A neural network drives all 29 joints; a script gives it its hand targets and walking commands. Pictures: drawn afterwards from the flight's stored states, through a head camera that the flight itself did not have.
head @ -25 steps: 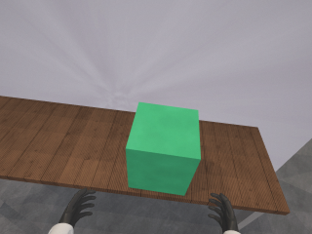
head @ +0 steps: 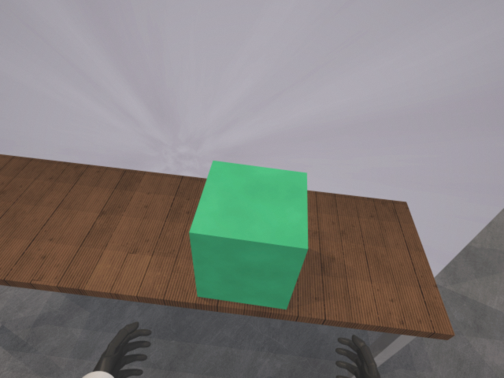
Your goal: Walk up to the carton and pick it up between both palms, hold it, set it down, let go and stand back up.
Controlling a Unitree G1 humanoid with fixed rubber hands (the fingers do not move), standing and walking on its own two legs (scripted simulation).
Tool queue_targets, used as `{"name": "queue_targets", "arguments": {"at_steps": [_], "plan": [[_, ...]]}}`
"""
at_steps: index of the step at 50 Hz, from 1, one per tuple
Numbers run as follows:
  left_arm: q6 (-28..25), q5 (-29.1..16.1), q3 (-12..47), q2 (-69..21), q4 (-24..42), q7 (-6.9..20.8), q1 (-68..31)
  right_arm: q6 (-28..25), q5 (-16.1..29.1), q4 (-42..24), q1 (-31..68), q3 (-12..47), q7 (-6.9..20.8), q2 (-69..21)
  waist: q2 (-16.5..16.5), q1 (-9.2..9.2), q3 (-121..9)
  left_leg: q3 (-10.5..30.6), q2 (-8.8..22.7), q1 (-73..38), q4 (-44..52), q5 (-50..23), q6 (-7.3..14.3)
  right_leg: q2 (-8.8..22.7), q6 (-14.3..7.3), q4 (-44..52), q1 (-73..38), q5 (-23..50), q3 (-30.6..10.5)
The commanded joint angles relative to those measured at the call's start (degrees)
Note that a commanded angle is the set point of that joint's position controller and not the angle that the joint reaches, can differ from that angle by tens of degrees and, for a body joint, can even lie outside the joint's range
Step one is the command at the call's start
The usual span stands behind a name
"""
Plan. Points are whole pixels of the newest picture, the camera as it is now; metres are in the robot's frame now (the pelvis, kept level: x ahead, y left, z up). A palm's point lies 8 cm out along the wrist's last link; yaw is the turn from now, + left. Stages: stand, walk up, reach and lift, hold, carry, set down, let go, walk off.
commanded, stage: set down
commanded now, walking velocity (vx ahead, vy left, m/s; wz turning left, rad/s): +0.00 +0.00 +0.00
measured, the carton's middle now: (250, 236) +0.44 +0.03 -0.09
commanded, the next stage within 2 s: let go in 0.84 s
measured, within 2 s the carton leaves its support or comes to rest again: neither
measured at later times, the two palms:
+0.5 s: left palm (122, 376) +0.16 +0.22 -0.10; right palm out of the picture +0.15 -0.21 -0.09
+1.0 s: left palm (121, 362) +0.17 +0.22 -0.08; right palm out of the picture +0.16 -0.23 -0.09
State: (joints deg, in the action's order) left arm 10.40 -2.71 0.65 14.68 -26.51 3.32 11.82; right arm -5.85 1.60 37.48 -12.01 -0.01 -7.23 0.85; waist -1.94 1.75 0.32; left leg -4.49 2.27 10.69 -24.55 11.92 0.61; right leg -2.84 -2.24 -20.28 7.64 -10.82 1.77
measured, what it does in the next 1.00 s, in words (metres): stands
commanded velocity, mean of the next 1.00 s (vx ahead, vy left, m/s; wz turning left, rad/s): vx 0.00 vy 0.00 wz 0.00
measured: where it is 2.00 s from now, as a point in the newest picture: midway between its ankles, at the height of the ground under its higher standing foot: outside the picture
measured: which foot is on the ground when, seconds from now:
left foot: down 0.00-1.00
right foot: down 0.00-1.00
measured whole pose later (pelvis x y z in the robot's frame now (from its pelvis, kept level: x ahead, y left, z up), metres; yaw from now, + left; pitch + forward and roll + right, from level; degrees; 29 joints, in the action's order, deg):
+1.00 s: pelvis +0.02 +0.00 +0.00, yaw -1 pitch +1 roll +0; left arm 6.1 -2.2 3.2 13.5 -27.4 -1.8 14.5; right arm -15.5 0.6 50.2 -9.0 -5.0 2.8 8.5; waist -1.9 0.1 -1.4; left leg -6.0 1.8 11.7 -24.6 13.8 0.6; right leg -2.3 -1.8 -22.8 10.3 -13.5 0.2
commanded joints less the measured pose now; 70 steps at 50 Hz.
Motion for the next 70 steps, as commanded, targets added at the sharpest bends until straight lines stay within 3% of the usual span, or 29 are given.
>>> {"name": "queue_targets", "arguments": {"at_steps": [1,11,17,23,33,42,52,61,70], "plan": [[-0.44,0.34,-1.72,5.97,4.63,-0.31,-7.62,-1.92,-0.64,-2.67,6.18,-1.61,0.46,3.82,4.64,-0.89,-2.68,0.90,0.90,-0.89,3.54,-3.67,-0.21,3.94,-0.50,3.91,4.87,-3.34,-4.17],[0.48,1.39,-1.44,5.63,2.23,-1.26,-8.97,-3.90,-1.90,2.41,9.10,-3.66,3.01,7.11,3.83,-1.28,-5.79,1.18,0.71,-1.37,2.63,-4.76,-0.21,3.61,-0.12,2.14,5.01,-1.34,-4.31],[1.91,0.84,-0.27,4.86,1.01,-2.25,-9.29,-3.24,-1.70,4.17,10.69,-3.94,4.76,7.75,3.48,-1.77,-4.19,1.28,0.56,-0.45,3.09,-1.66,-0.21,3.68,-0.01,2.40,6.19,-3.47,-4.59],[3.58,1.77,-0.70,4.95,1.15,-2.73,-8.97,-2.51,-1.67,5.79,11.30,-4.64,5.76,8.97,2.98,-1.73,-3.88,1.53,0.36,-1.80,2.99,-3.92,-0.39,4.01,0.15,2.41,5.36,-0.97,-5.14],[-1.09,1.63,0.18,3.74,5.18,-4.48,-5.24,-6.81,-2.54,5.97,8.99,-6.61,7.99,11.87,4.04,-1.85,-5.49,2.01,0.01,-4.56,2.74,-8.65,-1.20,2.68,0.07,2.12,6.55,3.45,-4.63],[-4.72,0.50,0.90,3.85,5.78,-5.06,-1.67,-10.58,-1.34,7.68,7.05,-6.57,9.41,12.95,2.25,-1.91,-5.78,2.26,-0.35,-6.84,2.44,-11.13,-1.73,1.56,0.57,2.13,7.48,6.02,-4.46],[-6.78,0.43,0.75,3.74,6.94,-5.58,-1.04,-12.25,-0.32,7.35,6.85,-6.18,10.26,14.80,2.71,-1.65,-7.09,1.96,-1.28,-7.52,1.79,-15.95,-2.31,0.71,1.39,1.58,6.84,12.28,-4.73],[-5.28,0.96,-0.26,3.27,7.35,-5.29,-0.46,-11.41,0.67,6.62,6.54,-5.53,10.11,15.94,1.78,-1.71,-7.68,1.97,-1.91,-8.59,1.65,-18.07,-2.58,0.55,1.93,1.89,5.37,16.44,-4.43],[-5.50,0.32,-0.42,3.17,9.14,-5.35,-2.19,-10.98,0.80,4.59,7.07,-5.47,10.08,15.48,2.40,-1.44,-6.75,1.96,-1.78,-9.48,2.38,-14.33,-2.62,0.73,1.73,2.88,8.26,11.43,-4.20]]}}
